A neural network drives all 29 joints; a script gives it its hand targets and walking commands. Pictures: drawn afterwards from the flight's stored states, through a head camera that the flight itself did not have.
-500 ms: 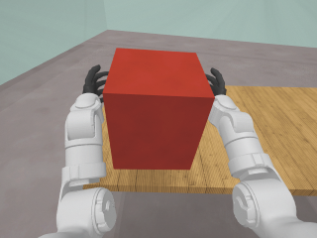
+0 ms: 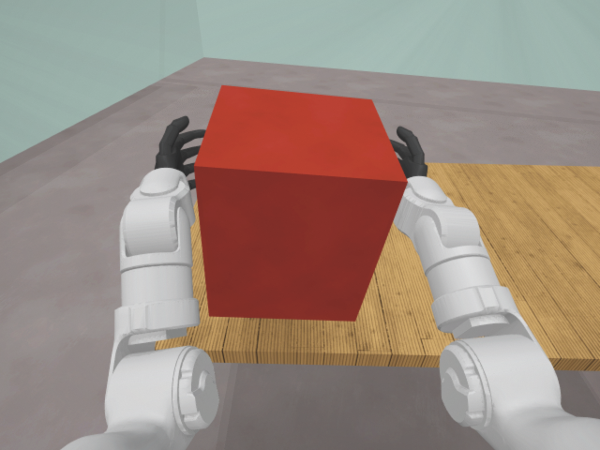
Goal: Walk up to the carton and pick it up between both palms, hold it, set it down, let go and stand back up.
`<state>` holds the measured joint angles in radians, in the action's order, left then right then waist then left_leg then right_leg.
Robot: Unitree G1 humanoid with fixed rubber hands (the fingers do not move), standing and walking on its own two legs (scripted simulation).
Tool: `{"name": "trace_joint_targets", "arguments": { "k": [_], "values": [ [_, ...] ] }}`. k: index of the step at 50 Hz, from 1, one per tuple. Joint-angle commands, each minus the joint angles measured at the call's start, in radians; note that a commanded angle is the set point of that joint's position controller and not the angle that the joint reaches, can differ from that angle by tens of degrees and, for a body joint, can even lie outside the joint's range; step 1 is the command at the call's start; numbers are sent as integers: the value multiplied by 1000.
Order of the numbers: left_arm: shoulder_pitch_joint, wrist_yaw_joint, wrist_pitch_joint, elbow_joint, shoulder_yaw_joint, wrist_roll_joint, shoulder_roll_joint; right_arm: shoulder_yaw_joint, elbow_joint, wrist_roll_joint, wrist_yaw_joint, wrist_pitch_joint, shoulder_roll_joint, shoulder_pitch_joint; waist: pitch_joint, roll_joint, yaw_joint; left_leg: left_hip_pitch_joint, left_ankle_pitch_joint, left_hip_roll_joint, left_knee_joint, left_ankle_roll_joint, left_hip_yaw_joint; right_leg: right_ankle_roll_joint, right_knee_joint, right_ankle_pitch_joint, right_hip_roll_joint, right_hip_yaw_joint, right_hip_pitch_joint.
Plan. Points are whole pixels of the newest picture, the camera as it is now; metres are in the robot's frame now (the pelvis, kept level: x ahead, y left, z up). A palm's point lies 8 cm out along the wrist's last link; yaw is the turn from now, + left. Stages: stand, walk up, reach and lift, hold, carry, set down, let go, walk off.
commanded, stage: hold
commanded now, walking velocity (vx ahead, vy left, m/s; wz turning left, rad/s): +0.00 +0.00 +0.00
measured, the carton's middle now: (290, 207) +0.40 +0.04 +0.18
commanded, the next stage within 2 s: none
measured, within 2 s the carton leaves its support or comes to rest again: neither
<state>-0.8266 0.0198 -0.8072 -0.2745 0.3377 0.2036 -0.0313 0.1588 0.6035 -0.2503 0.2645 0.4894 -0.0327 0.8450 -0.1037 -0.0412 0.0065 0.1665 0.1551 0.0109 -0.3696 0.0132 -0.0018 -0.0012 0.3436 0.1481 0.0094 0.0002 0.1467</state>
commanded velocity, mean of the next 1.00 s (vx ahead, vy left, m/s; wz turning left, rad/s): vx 0.00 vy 0.00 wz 0.00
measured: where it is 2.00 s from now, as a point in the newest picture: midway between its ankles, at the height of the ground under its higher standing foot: outside the picture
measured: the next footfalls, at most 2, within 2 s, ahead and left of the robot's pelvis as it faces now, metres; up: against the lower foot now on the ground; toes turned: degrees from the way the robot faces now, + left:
none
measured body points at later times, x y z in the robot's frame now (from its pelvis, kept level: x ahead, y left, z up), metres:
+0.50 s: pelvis +0.00 +0.00 +0.00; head -0.07 +0.02 +0.44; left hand +0.37 +0.19 +0.26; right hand +0.39 -0.12 +0.24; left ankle +0.03 +0.12 -0.75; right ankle +0.03 -0.12 -0.75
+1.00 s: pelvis +0.00 +0.00 +0.00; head -0.07 +0.02 +0.44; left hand +0.37 +0.19 +0.25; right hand +0.39 -0.12 +0.24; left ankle +0.03 +0.12 -0.75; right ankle +0.03 -0.12 -0.75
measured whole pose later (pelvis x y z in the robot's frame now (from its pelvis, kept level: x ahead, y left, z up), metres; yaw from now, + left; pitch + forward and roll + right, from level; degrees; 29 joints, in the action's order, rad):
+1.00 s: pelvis +0.00 +0.00 +0.00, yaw +0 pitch -4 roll +0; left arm -0.79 0.01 -0.84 -0.21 0.34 0.20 -0.02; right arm 0.15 0.56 -0.28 0.29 0.56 -0.04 0.85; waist -0.10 -0.03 0.01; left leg 0.15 0.16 0.01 -0.37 0.01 0.00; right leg 0.00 0.34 0.15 0.01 0.00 0.13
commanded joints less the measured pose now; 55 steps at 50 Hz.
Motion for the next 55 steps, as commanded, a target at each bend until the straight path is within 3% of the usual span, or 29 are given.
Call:
{"name": "trace_joint_targets", "arguments": {
  "k": [1,2,5,6,10,12,16,17,21,23,24,25,26,28,31,32,34,35,37,38,40,44,48,49,50,51,53,54,55],
  "values": [
    [-641,-129,39,187,-630,-172,688,-464,-462,-160,-102,-20,538,905,-480,114,170,-190,-225,-47,4,48,32,-17,-42,-288,84,-23,-322],
    [-633,-129,32,231,-629,-161,694,-478,-458,-181,-100,-15,523,884,-520,142,155,-220,-319,-50,-19,61,20,-16,-34,-339,87,-24,-338],
    [-637,-124,26,218,-631,-174,691,-471,-476,-182,-91,9,526,863,-465,98,180,-201,-302,-45,-16,61,32,-17,-44,-334,93,-21,-328],
    [-635,-127,29,234,-611,-180,678,-484,-487,-186,-88,10,532,844,-479,85,161,-212,-275,-52,-9,47,22,-29,-47,-325,83,-17,-326],
    [-695,-130,28,298,-626,-145,627,-490,-396,-186,-87,44,539,789,-414,115,158,-182,-221,-51,-4,53,29,-28,-42,-285,78,-20,-297],
    [-654,-133,23,259,-624,-164,631,-468,-405,-173,-92,49,516,784,-431,105,176,-165,-177,-48,7,56,34,-23,-38,-256,79,-22,-297],
    [-719,-142,28,153,-577,-161,623,-448,-375,-137,-98,44,557,904,-357,67,150,-105,-13,-48,48,20,14,-28,-71,-107,57,-20,-234],
    [-727,-139,32,167,-596,-169,649,-443,-420,-132,-99,33,572,943,-397,74,156,-108,-15,-48,43,19,21,-32,-61,-120,52,-25,-242],
    [-696,-142,31,142,-577,-158,623,-431,-353,-133,-100,39,548,879,-361,97,161,-106,-36,-56,42,25,21,-27,-61,-146,55,-22,-250],
    [-674,-145,22,78,-532,-133,610,-421,-314,-125,-111,37,529,901,-299,71,137,-69,43,-42,77,17,30,-23,-77,-44,58,-12,-231],
    [-699,-147,23,125,-538,-118,626,-421,-285,-123,-110,36,548,876,-336,98,142,-90,3,-49,71,20,13,-26,-67,-97,57,-23,-263],
    [-682,-149,23,86,-518,-115,625,-419,-292,-109,-113,38,546,895,-312,70,140,-85,7,-40,76,22,19,-20,-71,-89,61,-23,-250],
    [-696,-153,27,121,-542,-120,633,-428,-300,-129,-112,31,545,900,-334,112,137,-96,-38,-46,61,25,12,-27,-62,-125,54,-21,-248],
    [-672,-150,27,125,-544,-134,634,-445,-368,-145,-110,29,559,903,-399,77,146,-134,-95,-46,41,19,20,-32,-56,-188,60,-20,-280],
    [-675,-160,20,106,-513,-114,634,-420,-303,-136,-109,34,528,881,-319,88,139,-112,-65,-39,62,28,19,-11,-64,-143,69,-16,-269],
    [-654,-160,18,111,-527,-108,646,-424,-308,-133,-110,25,511,877,-336,126,141,-115,-64,-44,62,32,17,-9,-65,-152,67,-19,-282],
    [-679,-153,31,95,-529,-134,630,-412,-343,-123,-115,19,535,919,-361,62,150,-110,-30,-41,61,16,21,-23,-70,-106,67,-22,-249],
    [-686,-158,26,100,-538,-137,642,-394,-306,-111,-109,28,518,896,-336,101,164,-104,-57,-45,55,33,18,-14,-66,-151,62,-21,-270],
    [-649,-156,23,144,-537,-130,633,-453,-405,-139,-105,19,545,920,-399,69,128,-136,-128,-48,42,23,18,-20,-49,-222,68,-18,-313],
    [-643,-157,22,144,-535,-130,638,-449,-373,-146,-98,31,526,868,-397,77,151,-138,-143,-52,31,28,22,-28,-54,-259,61,-18,-332],
    [-615,-162,15,204,-554,-133,638,-468,-417,-162,-90,27,540,848,-425,87,153,-161,-227,-57,11,30,20,-30,-41,-325,68,-13,-348],
    [-642,-154,20,209,-577,-156,641,-478,-461,-194,-83,36,541,868,-439,80,164,-170,-222,-59,0,37,29,-36,-46,-310,73,-13,-324],
    [-743,-138,31,187,-579,-157,645,-429,-346,-146,-95,47,544,877,-381,103,156,-146,-92,-41,43,40,24,-24,-54,-171,68,-24,-263],
    [-703,-138,31,202,-584,-176,643,-458,-418,-177,-96,37,548,888,-427,83,151,-134,-128,-46,25,34,25,-27,-51,-205,75,-19,-284],
    [-720,-132,34,236,-598,-175,661,-453,-398,-167,-92,40,560,850,-437,103,173,-152,-168,-49,21,46,27,-23,-37,-268,72,-20,-300],
    [-743,-134,38,237,-624,-187,677,-427,-377,-170,-97,42,527,850,-430,147,184,-149,-149,-38,21,69,39,-8,-37,-216,77,-23,-266],
    [-744,-134,33,191,-581,-163,661,-436,-356,-159,-105,41,540,883,-377,116,150,-117,-89,-41,45,46,32,-19,-52,-151,72,-24,-246],
    [-722,-135,31,176,-598,-161,674,-420,-375,-142,-111,34,536,888,-379,116,159,-113,-55,-39,48,48,37,-15,-58,-126,72,-30,-245],
    [-694,-130,28,180,-592,-154,664,-429,-366,-150,-108,33,531,870,-407,143,153,-132,-125,-39,31,54,32,-10,-53,-194,73,-22,-264]
  ]
}}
